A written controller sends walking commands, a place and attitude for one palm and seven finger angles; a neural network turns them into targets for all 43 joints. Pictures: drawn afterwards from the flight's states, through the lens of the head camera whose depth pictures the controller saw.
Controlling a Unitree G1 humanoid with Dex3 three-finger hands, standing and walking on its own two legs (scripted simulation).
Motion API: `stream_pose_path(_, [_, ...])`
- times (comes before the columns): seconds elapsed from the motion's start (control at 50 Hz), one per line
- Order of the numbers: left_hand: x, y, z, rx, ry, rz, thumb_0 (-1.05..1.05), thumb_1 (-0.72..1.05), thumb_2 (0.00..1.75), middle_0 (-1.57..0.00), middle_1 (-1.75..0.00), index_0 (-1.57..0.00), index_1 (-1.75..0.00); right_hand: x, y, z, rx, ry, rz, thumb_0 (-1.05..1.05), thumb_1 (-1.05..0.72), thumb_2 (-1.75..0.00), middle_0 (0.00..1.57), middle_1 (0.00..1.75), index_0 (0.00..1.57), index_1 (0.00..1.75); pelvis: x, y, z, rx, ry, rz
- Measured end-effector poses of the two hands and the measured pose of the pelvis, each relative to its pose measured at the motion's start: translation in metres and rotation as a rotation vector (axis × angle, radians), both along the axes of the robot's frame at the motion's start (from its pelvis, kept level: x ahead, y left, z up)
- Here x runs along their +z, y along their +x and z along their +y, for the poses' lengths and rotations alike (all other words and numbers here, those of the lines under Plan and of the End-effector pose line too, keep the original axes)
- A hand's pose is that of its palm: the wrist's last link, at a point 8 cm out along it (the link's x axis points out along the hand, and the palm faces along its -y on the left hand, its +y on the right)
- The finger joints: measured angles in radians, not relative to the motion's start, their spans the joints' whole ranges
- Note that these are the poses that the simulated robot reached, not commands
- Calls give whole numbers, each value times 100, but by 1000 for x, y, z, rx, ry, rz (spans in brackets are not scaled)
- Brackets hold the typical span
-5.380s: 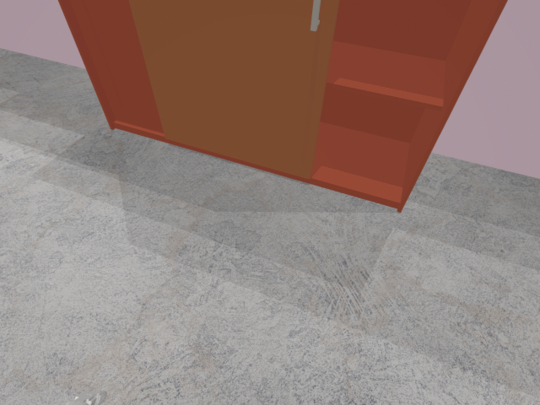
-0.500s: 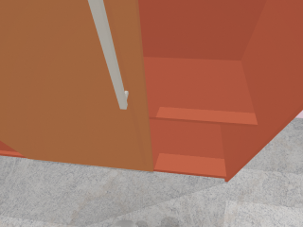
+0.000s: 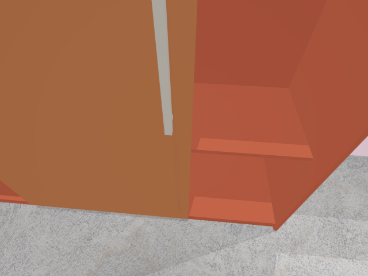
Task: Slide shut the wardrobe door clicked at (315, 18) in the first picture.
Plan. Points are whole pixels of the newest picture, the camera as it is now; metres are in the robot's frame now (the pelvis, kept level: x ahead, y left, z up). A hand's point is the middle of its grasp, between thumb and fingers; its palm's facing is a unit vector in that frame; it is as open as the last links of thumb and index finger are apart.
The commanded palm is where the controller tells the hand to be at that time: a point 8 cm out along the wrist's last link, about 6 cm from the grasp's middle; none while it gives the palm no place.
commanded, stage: come to a stop and stand still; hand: left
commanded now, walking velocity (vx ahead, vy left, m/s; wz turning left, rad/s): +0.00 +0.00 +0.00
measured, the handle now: (166, 75) +0.48 +0.08 +0.20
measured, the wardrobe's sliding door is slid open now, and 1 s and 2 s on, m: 0.47 0.47 0.47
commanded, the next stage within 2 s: look again from close up in 0.64 s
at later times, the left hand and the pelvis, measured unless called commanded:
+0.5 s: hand out of the picture -0.03 +0.13 -0.17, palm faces +0.03 -0.98 -0.17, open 7.3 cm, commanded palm none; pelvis -0.01 -0.02 +0.01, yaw +0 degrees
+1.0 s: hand out of the picture +0.01 +0.17 -0.18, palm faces +0.03 -0.98 -0.22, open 7.3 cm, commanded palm none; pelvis -0.01 -0.01 +0.00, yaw +0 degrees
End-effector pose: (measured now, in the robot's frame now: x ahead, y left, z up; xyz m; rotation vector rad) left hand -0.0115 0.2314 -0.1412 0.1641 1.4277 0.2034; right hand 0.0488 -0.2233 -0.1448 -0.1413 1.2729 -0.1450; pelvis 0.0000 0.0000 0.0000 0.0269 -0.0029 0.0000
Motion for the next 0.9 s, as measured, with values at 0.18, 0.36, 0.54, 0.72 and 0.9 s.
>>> stream_pose_path(0.18, [3, -10, -25, -15, -37, -7, 0, 91, 89, -20, -29, -20, -30, -1, -55, -7, -24, 14, 109, 0, -92, -90, 20, 30, 20, 30, 6, -6, -9, 1, -11, -19])
stream_pose_path(0.36, [0, -18, -42, -14, -60, 4, 0, 91, 89, -20, -29, -20, -30, 1, -102, -5, -52, 32, 216, 0, -91, -90, 20, 30, 20, 30, 6, -11, -19, 1, -13, -21])
stream_pose_path(0.54, [1, -29, -52, 1, -64, 32, 0, 91, 89, -20, -29, -20, -30, 0, -112, -3, -61, 50, 243, 0, -91, -90, 20, 30, 20, 30, 6, -11, -25, 3, -14, -14])
stream_pose_path(0.72, [-6, -20, -45, -23, -56, -17, 0, 91, 89, -20, -30, -21, -30, -9, -75, -2, -25, 45, 117, 0, -91, -90, 20, 30, 20, 30, -4, -11, -18, 12, -38, -2])
stream_pose_path(0.9, [-4, 8, -19, -31, -20, -98, 1, 92, 89, -20, -29, -20, -30, -6, -51, -4, 6, 11, 62, 1, -93, -90, 20, 30, 20, 30, -4, -6, -8, 6, -21, -15])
